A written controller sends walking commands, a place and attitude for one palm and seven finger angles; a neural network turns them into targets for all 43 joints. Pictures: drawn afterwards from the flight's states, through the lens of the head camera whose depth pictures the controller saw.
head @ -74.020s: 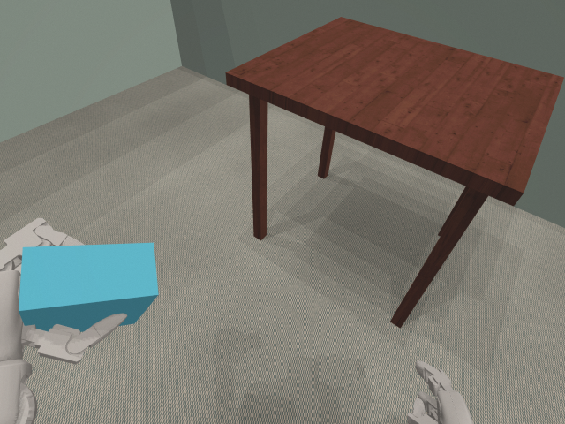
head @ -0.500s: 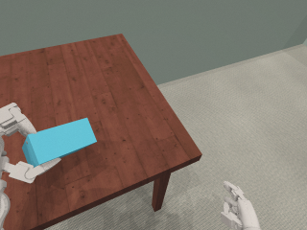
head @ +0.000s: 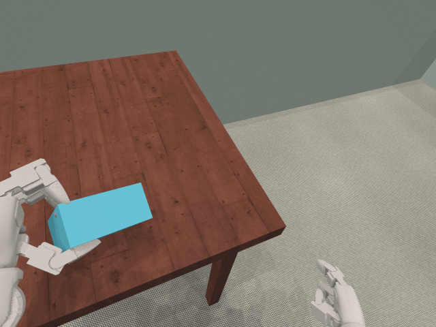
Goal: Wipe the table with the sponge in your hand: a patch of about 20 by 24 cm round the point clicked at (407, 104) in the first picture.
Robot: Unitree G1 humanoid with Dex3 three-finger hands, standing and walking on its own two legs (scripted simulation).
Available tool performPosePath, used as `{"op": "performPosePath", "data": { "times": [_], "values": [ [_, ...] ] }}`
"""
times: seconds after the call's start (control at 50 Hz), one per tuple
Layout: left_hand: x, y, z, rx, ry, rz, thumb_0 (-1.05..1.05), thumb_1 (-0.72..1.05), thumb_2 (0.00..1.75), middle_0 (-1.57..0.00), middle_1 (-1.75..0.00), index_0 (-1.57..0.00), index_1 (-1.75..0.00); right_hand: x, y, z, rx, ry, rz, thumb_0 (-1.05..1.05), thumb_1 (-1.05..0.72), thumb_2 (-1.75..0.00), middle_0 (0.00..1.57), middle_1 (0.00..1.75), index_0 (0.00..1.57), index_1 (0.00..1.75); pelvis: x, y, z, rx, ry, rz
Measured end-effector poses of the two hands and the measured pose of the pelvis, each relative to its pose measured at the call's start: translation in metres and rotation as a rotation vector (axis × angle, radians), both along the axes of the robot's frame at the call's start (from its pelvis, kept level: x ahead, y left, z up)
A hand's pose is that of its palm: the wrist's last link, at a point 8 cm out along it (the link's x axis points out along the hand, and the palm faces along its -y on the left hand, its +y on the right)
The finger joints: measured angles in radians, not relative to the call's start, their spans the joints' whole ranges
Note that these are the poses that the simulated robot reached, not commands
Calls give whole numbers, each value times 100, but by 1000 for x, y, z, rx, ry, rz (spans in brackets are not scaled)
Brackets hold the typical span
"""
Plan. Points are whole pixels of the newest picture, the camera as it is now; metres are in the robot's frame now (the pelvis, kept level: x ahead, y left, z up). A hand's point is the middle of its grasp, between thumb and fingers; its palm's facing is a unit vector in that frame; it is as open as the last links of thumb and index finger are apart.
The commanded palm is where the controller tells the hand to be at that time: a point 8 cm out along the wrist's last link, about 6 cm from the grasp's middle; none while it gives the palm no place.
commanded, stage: come to a stop and stand still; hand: left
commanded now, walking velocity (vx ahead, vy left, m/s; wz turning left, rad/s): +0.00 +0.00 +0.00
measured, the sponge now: (108, 216) +0.25 +0.20 +0.09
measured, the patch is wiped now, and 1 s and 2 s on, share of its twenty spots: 0.95 0.95 0.95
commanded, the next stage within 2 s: look again from close up in 0.18 s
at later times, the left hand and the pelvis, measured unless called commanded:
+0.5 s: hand (39, 213) +0.22 +0.26 +0.16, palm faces +0.37 -0.85 -0.38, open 8.9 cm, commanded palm +0.16 +0.29 +0.17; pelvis +0.00 +0.01 +0.00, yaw +0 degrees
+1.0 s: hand (53, 219) +0.21 +0.23 +0.16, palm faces +0.27 -0.73 -0.63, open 8.9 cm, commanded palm +0.16 +0.28 +0.19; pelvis -0.01 -0.02 -0.01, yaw +1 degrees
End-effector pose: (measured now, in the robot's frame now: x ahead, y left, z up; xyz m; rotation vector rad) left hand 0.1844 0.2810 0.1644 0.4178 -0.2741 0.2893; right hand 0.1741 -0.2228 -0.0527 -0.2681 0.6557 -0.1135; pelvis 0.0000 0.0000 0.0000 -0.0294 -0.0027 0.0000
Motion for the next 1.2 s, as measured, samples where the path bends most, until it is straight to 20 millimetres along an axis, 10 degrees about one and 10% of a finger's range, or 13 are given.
{"op": "performPosePath", "data": {
  "times": [0.68,0.84,1.02,1.2],
  "values": [
    [-5,17,0,5,36,58,-1,-51,97,-91,-154,-96,-158,-6,9,-10,10,53,-4,2,-90,-90,20,30,20,30,2,8,1,-1,1,9],
    [22,38,45,123,0,127,-1,-51,97,-91,-154,-96,-158,5,9,-24,37,73,107,2,-90,-90,20,30,20,30,-5,-2,-5,25,2,17],
    [-18,-15,35,277,183,60,-2,-50,97,-90,-155,-95,-159,23,-7,-19,69,-4,108,2,-90,-90,20,30,20,30,-15,-22,-10,27,-3,14],
    [-48,13,38,286,219,308,-1,-51,97,-91,-154,-96,-158,14,-37,-31,35,28,114,2,-90,-90,20,30,20,30,-30,-53,-15,20,-39,67]
  ]
}}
